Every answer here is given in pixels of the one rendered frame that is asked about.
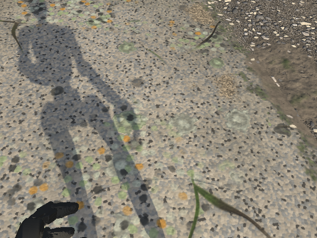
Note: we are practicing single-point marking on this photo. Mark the left robot hand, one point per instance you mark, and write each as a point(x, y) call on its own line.
point(34, 226)

